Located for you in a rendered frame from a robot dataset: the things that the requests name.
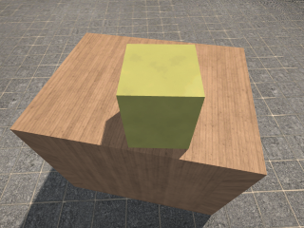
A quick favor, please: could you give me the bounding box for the pedestal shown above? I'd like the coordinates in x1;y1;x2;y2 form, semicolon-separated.
10;32;267;216

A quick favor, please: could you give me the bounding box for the carton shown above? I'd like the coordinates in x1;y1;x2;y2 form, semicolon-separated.
116;44;205;149

